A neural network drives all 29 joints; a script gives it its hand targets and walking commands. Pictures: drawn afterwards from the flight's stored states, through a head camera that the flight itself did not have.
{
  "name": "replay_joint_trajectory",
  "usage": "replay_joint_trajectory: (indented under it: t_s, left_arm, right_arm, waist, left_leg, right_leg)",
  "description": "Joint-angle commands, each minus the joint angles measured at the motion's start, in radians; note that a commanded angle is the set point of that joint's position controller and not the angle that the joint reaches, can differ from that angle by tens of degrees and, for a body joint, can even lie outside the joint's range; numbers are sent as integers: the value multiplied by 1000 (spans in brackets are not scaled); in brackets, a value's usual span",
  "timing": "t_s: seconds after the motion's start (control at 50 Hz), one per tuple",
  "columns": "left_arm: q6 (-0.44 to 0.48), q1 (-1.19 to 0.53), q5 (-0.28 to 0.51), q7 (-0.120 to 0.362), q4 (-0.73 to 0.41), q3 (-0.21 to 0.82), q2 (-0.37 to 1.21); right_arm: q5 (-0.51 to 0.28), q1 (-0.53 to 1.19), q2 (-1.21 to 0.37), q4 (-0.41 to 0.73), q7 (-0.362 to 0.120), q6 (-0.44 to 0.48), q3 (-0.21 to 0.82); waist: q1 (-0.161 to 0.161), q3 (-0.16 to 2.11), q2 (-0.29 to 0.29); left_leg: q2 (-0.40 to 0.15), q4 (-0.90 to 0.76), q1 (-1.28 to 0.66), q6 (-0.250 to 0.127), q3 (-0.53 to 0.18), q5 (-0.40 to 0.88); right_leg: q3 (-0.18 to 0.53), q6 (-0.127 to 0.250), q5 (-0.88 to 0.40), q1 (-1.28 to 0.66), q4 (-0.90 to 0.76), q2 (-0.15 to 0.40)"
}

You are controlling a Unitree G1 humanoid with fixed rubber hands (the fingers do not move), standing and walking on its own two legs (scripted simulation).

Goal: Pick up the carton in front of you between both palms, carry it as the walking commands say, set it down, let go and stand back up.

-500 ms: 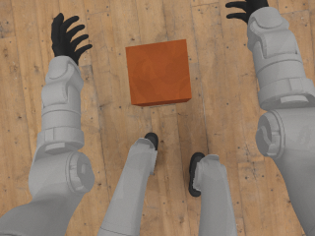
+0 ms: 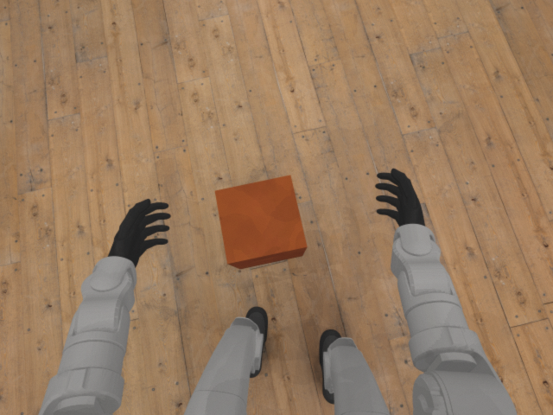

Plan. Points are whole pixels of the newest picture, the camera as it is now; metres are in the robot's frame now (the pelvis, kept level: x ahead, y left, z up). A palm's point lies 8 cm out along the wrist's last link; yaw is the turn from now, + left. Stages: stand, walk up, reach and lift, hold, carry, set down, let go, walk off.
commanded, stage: let go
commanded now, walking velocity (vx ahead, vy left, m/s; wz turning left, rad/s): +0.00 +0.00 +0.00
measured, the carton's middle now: (263, 226) +0.44 +0.11 -0.59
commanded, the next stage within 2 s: stand in 1.02 s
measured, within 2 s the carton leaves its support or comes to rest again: neither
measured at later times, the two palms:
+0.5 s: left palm (117, 322) +0.21 +0.22 -0.01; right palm (502, 308) +0.27 -0.23 -0.03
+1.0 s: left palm (104, 328) +0.20 +0.23 -0.01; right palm (520, 352) +0.22 -0.24 -0.01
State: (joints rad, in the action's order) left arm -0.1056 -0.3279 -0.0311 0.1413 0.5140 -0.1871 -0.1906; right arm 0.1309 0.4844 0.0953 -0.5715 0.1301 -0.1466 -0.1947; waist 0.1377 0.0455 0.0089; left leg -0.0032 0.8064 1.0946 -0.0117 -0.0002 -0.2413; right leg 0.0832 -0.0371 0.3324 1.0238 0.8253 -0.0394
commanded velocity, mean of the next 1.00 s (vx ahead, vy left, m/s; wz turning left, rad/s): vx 0.00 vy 0.00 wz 0.00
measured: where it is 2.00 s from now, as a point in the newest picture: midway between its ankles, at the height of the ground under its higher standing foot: (292, 366)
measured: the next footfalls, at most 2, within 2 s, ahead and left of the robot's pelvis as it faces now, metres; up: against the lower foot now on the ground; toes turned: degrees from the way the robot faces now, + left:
none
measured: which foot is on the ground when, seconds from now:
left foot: down 0.00-1.00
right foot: down 0.00-1.00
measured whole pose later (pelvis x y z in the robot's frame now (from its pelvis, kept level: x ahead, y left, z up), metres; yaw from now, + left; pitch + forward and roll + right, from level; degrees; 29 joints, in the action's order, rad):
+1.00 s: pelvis +0.05 -0.02 +0.05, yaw +4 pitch -4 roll +0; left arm -0.22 0.22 -0.02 0.02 0.37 -0.03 -0.23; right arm 0.00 -0.22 0.20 -0.47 -0.03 -0.10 -0.03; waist 0.01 -0.07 -0.02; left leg 0.02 0.47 0.16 0.01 -0.05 -0.24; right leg 0.04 0.00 0.33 0.07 0.47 -0.01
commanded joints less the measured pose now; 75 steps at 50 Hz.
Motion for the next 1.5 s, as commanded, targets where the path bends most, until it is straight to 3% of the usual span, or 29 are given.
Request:
replay_joint_trajectory:
  t_s: [0.0,0.14,0.2,0.44,0.54,0.68,0.7,0.72,0.84,1.0,1.02,1.06,1.12,1.3,1.48]
  left_arm:
    - [45,86,30,0,-100,40,-95]
    - [90,348,55,-40,-203,119,-79]
    - [101,429,60,-55,-236,142,-80]
    - [88,530,55,-65,-183,133,-118]
    - [67,564,36,-72,-161,117,-124]
    - [25,544,12,-74,-160,99,-134]
    - [-24,514,-14,-97,-214,95,-165]
    - [-37,529,-9,-107,-195,105,-155]
    - [-77,510,6,-121,-216,118,-143]
    - [-116,500,10,-129,-254,129,-133]
    - [-34,461,-3,-162,-114,102,-254]
    - [26,492,-16,-164,-91,112,-229]
    - [68,509,-16,-152,-40,112,-217]
    - [109,522,-14,-160,83,120,-270]
    - [112,529,-8,-169,161,131,-287]
  right_arm:
    - [-15,46,60,109,-8,60,19]
    - [-39,-231,106,85,-51,128,27]
    - [-49,-331,124,87,-67,148,34]
    - [-88,-596,147,162,-131,143,103]
    - [-121,-666,162,205,-162,117,131]
    - [-140,-666,180,242,-188,75,146]
    - [-147,-711,171,183,-170,104,163]
    - [-147,-687,179,205,-163,108,159]
    - [-142,-679,196,196,-152,86,149]
    - [-127,-680,200,199,-163,56,131]
    - [-73,-677,315,44,-128,84,108]
    - [-67,-688,336,25,-116,113,100]
    - [-72,-644,337,-12,-119,138,103]
    - [-90,-647,364,-98,-114,154,106]
    - [-97,-636,396,-163,-107,156,115]
  waist:
    - [15,556,-25]
    - [-15,455,45]
    - [-33,389,46]
    - [-112,117,-61]
    - [-117,57,-49]
    - [-114,-41,-34]
    - [-109,6,-23]
    - [-125,2,-48]
    - [-126,-52,-59]
    - [-139,-86,-19]
    - [-126,-94,-170]
    - [-146,-89,-87]
    - [-131,-58,39]
    - [-145,19,18]
    - [-142,15,2]
  left_leg:
    - [23,-81,-700,31,-5,265]
    - [11,-148,-952,53,-47,482]
    - [12,-192,-1013,61,-50,521]
    - [59,-346,-1013,45,-5,371]
    - [74,-380,-1041,37,0,358]
    - [79,-396,-1063,27,12,268]
    - [104,-364,-1026,34,18,249]
    - [106,-362,-1015,28,17,226]
    - [96,-358,-1018,27,17,194]
    - [76,-371,-1060,32,6,159]
    - [-20,-346,-909,32,-43,97]
    - [-32,-369,-871,19,-73,-64]
    - [-62,-427,-797,-8,-125,-168]
    - [-68,-342,-912,-12,-93,235]
    - [-76,-346,-954,-13,-100,339]
  right_leg:
    - [-91,9,-29,-185,-151,-43]
    - [-92,30,-91,-279,-231,-49]
    - [-91,35,-128,-363,-282,-46]
    - [-60,7,-348,-769,-429,5]
    - [-46,-2,-441,-834,-457,18]
    - [-40,-5,-382,-829,-487,25]
    - [-37,-4,-484,-886,-452,35]
    - [-34,-9,-504,-878,-437,35]
    - [-48,0,-400,-837,-443,23]
    - [-74,24,-240,-824,-455,4]
    - [-40,-3,-68,-752,-445,56]
    - [-1,16,76,-743,-440,61]
    - [-10,32,26,-805,-372,55]
    - [20,34,-227,-836,-377,88]
    - [20,32,-297,-858,-382,97]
